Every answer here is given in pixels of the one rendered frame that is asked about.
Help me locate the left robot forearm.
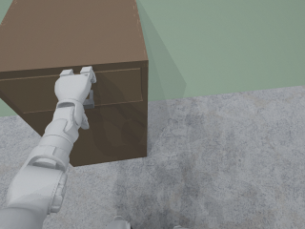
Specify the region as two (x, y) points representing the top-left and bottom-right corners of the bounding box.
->
(6, 98), (84, 206)

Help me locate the left robot hand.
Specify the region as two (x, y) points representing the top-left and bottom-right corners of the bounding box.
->
(54, 66), (96, 130)

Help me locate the drawer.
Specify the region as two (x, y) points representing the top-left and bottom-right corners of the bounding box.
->
(0, 68), (142, 113)

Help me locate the robot left thigh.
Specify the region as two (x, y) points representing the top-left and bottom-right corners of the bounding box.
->
(105, 219), (131, 229)

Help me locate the left robot upper arm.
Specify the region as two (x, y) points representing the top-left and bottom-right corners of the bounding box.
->
(0, 165), (68, 229)

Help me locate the handle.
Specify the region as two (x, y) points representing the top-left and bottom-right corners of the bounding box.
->
(82, 90), (94, 110)

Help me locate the left robot shin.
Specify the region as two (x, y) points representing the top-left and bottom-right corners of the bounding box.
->
(113, 216), (124, 221)

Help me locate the cabinet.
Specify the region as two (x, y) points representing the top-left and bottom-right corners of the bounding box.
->
(0, 0), (149, 167)

